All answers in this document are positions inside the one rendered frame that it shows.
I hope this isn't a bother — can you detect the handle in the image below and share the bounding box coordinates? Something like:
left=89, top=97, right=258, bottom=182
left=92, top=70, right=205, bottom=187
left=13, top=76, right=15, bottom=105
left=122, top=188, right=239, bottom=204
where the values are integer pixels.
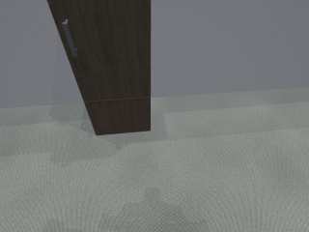
left=62, top=19, right=78, bottom=57

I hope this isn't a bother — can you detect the cupboard door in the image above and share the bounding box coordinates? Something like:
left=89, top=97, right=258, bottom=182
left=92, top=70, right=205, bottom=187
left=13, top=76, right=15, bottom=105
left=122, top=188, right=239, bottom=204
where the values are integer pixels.
left=50, top=0, right=148, bottom=101

